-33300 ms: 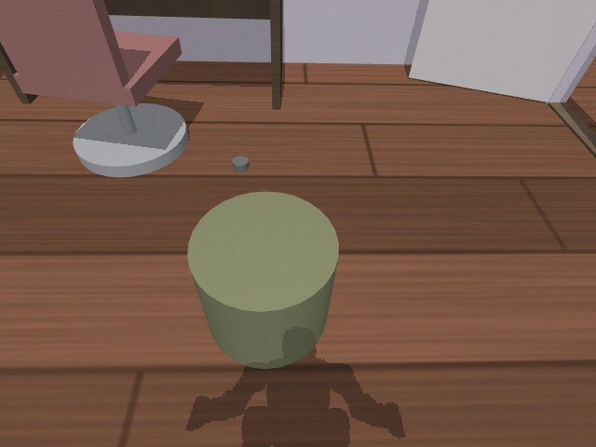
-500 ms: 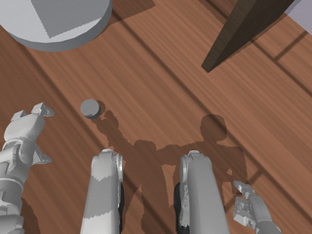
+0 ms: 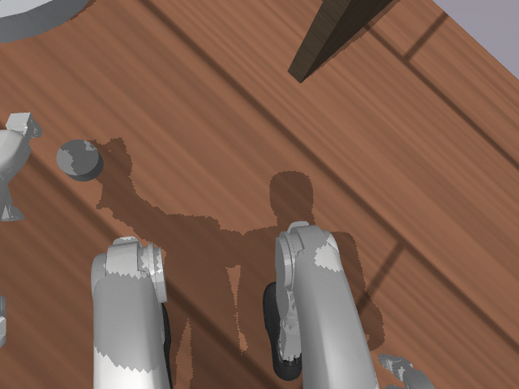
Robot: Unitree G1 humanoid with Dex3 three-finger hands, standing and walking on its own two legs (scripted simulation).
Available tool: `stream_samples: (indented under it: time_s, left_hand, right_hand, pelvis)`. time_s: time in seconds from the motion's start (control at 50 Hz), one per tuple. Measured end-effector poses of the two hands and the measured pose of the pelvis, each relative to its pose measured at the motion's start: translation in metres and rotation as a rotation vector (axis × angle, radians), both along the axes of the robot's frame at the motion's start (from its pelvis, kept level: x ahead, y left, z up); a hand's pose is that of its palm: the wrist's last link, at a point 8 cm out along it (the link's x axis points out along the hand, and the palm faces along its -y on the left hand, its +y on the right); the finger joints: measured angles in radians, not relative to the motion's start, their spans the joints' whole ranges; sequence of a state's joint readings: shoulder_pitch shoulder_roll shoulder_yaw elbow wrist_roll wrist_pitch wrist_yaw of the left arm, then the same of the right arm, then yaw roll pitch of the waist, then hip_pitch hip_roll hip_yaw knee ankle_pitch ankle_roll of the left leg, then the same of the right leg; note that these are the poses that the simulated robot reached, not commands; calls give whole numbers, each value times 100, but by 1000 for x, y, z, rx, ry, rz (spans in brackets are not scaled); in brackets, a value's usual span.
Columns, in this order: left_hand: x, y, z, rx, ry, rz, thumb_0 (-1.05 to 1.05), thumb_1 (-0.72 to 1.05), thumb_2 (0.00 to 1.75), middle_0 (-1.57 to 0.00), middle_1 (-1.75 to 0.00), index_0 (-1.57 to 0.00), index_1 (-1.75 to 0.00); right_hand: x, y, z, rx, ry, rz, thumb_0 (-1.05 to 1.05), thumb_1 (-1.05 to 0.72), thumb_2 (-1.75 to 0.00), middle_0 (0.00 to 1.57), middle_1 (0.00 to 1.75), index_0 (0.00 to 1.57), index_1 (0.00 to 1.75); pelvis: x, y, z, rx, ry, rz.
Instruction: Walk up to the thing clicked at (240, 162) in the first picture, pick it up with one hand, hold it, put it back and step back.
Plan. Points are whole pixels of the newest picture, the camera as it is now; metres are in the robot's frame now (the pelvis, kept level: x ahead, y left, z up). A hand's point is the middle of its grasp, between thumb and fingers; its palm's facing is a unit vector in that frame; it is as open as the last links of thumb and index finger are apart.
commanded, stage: rise first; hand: left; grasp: from above
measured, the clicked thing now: (81, 160) +0.53 +0.30 -0.34
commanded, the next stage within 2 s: none
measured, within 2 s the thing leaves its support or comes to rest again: neither
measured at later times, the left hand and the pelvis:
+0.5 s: hand (28, 169) +0.46 +0.33 -0.19, palm faces -0.46 -0.07 -0.89, open 14.0 cm; pelvis +0.01 +0.00 -0.03, yaw -1 degrees
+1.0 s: hand (34, 165) +0.47 +0.33 -0.21, palm faces -0.46 -0.08 -0.89, open 14.1 cm; pelvis +0.01 +0.00 -0.04, yaw -3 degrees
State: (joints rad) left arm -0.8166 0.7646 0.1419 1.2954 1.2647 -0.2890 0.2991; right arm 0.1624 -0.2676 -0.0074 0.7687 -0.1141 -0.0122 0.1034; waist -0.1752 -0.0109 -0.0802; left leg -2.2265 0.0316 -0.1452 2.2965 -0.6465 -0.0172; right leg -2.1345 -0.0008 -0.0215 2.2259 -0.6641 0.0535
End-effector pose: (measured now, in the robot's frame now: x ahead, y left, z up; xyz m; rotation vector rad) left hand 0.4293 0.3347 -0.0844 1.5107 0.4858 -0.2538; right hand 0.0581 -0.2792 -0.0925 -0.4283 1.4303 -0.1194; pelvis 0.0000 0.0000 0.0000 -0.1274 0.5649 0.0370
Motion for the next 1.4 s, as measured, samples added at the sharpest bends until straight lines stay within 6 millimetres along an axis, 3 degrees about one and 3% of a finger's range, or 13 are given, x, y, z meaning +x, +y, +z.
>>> stream_samples:
  time_s: [0.34, 0.52, 0.82, 1.4]
  left_hand:
    - [24, 1, -39, 2, 4, 16, 0, -51, 99, -8, -104, -9, -103]
    - [35, -1, -51, 3, 6, 28, 0, -51, 98, -8, -106, -10, -104]
    - [44, -1, -65, -8, 11, 25, 0, -52, 99, -8, -106, -10, -104]
    - [57, 6, -79, -10, 8, 35, 0, -55, 102, -10, -102, -9, -103]
  right_hand:
    - [17, 12, -22, 22, 16, 70, 0, -90, -90, 21, 30, 20, 30]
    - [14, 9, -28, 20, 41, 75, 0, -91, -90, 21, 30, 20, 30]
    - [-2, 6, -30, 7, 101, 73, 0, -91, -90, 21, 30, 20, 30]
    - [-4, 13, -28, 1, 108, 96, 0, -91, -90, 21, 30, 20, 30]
  pelvis:
    - [8, 3, -22, -14, 17, -8]
    - [11, 2, -30, -17, 18, -15]
    - [13, 1, -39, -27, 10, -27]
    - [12, 6, -45, -53, -4, -32]
